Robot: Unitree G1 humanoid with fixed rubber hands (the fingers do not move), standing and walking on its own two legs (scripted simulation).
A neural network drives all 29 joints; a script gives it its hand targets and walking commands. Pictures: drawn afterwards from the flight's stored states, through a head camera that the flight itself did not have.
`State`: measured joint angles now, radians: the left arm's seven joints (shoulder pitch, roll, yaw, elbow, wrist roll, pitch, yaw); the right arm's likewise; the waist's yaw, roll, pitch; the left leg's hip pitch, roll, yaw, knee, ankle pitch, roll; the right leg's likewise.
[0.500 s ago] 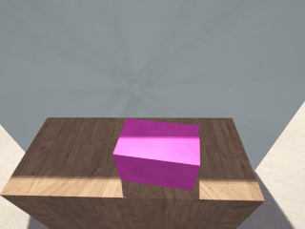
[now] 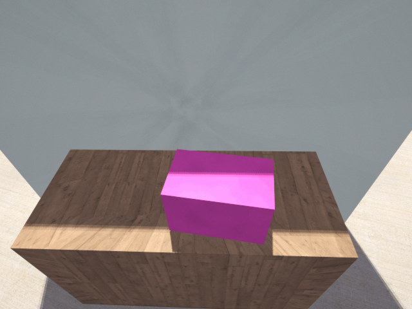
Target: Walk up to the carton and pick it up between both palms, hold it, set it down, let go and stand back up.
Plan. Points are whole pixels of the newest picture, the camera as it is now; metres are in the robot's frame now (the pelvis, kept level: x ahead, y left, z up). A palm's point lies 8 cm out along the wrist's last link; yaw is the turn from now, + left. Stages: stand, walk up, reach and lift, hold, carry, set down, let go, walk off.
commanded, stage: stand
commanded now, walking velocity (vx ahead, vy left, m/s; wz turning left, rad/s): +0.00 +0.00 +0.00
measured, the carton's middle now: (219, 196) +0.46 -0.03 -0.12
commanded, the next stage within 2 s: none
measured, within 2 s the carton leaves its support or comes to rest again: neither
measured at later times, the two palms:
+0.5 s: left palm out of the picture -0.03 +0.21 -0.14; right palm out of the picture -0.02 -0.23 -0.15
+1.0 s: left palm out of the picture +0.03 +0.20 -0.14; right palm out of the picture +0.03 -0.23 -0.15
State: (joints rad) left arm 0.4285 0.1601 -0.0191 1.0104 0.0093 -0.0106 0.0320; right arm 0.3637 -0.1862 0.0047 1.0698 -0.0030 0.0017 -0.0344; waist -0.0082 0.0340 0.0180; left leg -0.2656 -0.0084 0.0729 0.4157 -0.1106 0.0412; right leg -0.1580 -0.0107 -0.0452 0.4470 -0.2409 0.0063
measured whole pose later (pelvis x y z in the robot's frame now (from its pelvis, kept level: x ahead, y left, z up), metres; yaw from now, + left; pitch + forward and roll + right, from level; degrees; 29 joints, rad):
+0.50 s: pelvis +0.01 -0.01 +0.00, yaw +0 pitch -2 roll -1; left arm 0.44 0.13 0.01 1.03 0.01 -0.01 0.04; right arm 0.37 -0.16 -0.02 1.07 -0.01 0.00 -0.04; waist -0.01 0.03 0.01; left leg -0.28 0.00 0.07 0.45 -0.14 0.04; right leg -0.17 0.00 -0.04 0.47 -0.27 0.00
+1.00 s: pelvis +0.05 -0.01 +0.00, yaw +0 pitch -2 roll +0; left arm 0.36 0.13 -0.01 1.05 0.00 -0.02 0.05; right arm 0.33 -0.15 0.02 1.08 0.00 -0.01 -0.05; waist -0.01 0.02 0.03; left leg -0.22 0.00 0.07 0.43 -0.18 0.03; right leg -0.09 0.00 -0.04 0.41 -0.29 -0.01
